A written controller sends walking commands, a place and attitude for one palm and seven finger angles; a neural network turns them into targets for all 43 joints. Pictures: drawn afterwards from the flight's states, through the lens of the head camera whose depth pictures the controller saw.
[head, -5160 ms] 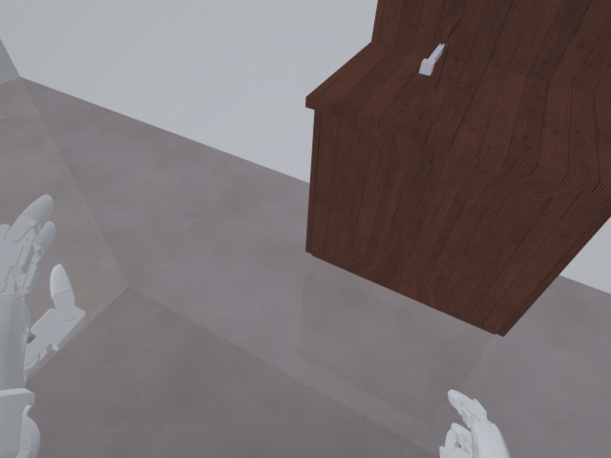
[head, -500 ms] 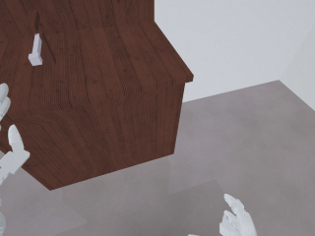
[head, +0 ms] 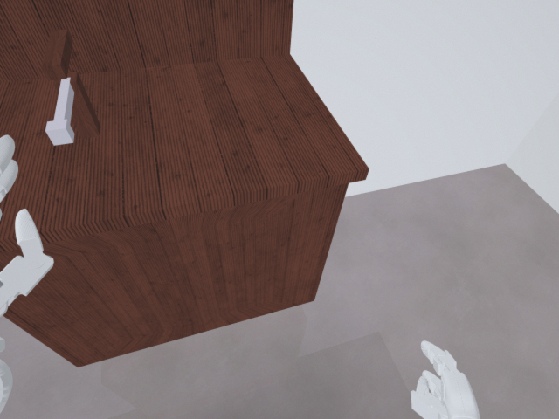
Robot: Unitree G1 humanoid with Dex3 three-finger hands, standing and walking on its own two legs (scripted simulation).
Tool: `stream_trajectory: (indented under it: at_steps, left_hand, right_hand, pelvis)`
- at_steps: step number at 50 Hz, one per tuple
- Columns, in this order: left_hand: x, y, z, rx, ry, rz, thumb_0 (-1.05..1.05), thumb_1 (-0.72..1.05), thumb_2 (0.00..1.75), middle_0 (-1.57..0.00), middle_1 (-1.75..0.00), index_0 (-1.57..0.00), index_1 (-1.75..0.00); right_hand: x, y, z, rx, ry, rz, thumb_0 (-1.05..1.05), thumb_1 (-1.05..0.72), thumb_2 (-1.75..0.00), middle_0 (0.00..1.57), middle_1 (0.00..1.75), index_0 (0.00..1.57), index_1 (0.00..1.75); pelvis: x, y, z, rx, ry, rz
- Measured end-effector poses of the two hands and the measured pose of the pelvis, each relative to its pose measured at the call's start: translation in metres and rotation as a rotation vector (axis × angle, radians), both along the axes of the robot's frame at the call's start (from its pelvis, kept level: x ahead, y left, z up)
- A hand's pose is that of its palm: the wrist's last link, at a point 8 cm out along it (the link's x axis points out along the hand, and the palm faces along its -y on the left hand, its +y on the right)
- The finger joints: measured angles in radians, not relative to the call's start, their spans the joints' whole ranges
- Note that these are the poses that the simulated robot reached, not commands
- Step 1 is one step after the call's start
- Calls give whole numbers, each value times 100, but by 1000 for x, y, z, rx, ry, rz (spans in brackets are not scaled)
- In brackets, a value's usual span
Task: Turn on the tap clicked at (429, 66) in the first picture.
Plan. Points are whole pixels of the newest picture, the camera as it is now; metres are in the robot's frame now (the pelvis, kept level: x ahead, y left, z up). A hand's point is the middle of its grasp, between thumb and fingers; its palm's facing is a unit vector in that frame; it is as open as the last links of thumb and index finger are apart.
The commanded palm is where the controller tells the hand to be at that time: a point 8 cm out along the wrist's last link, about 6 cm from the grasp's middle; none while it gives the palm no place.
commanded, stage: take the last steps up to it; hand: left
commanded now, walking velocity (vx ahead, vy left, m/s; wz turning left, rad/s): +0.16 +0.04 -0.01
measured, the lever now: (60, 132) +0.48 +0.37 +0.13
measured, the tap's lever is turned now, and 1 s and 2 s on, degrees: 0 0 0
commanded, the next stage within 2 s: come to a stop and stand still in 0.08 s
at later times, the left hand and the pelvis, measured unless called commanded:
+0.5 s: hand (80, 230) +0.27 +0.24 +0.18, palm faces +0.37 -0.83 -0.41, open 7.4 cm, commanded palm +0.22 +0.28 +0.19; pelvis +0.05 +0.00 +0.01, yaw -1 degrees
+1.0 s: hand (92, 273) +0.22 +0.20 +0.18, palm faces +0.39 -0.83 -0.39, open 7.4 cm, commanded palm +0.18 +0.24 +0.19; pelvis +0.01 -0.03 +0.01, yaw -1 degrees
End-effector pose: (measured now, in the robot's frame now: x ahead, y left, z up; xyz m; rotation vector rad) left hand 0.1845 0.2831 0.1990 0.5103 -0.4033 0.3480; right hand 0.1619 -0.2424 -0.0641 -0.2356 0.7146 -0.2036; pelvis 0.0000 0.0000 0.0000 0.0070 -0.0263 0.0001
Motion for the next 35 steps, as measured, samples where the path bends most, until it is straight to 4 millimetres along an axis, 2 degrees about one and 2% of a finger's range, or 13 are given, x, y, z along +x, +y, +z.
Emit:
stream_trajectory:
  at_steps: [3,7,11,14,18,22,27,31,35]
  left_hand:
    - [9,0,4,-9,23,2,1,89,90,-21,-30,-21,-30]
    - [11,-12,7,8,60,-4,1,89,90,-21,-30,-21,-30]
    - [15,-22,3,37,77,28,1,89,90,-21,-30,-21,-30]
    - [24,-22,-2,-18,87,56,1,89,90,-21,-30,-21,-30]
    - [37,-19,-8,-57,106,58,1,89,90,-21,-30,-21,-30]
    - [44,-13,-9,-46,94,11,1,89,90,-21,-30,-21,-30]
    - [45,-7,-5,-24,98,-9,1,89,90,-21,-30,-21,-30]
    - [40,-14,3,-13,90,-11,1,89,90,-21,-30,-21,-30]
    - [31,-30,2,-6,115,-8,1,89,90,-21,-30,-21,-30]
  right_hand:
    - [9,17,2,55,-12,22,1,-91,-90,19,30,20,30]
    - [17,31,-5,114,-9,54,1,-91,-90,20,30,21,30]
    - [23,29,-26,141,28,78,1,-90,-90,20,30,21,30]
    - [25,21,-33,131,84,84,1,-90,-90,20,30,21,31]
    - [28,10,-26,81,117,67,1,-91,-90,20,30,21,30]
    - [35,1,-14,17,83,26,1,-91,-90,20,30,21,30]
    - [41,6,4,5,35,23,1,-91,-90,20,30,20,30]
    - [41,12,8,49,0,61,1,-91,-90,20,30,20,30]
    - [36,11,1,97,-15,77,1,-91,-90,20,30,21,30]
  pelvis:
    - [8,0,5,-15,12,-5]
    - [19,-5,7,-21,16,-9]
    - [31,-13,-2,-16,4,-4]
    - [38,-14,0,-7,3,-3]
    - [44,-10,6,2,4,0]
    - [49,-1,3,-14,-2,1]
    - [49,0,9,-8,10,-14]
    - [43,-7,12,-15,12,-21]
    - [34,-18,10,-17,4,-25]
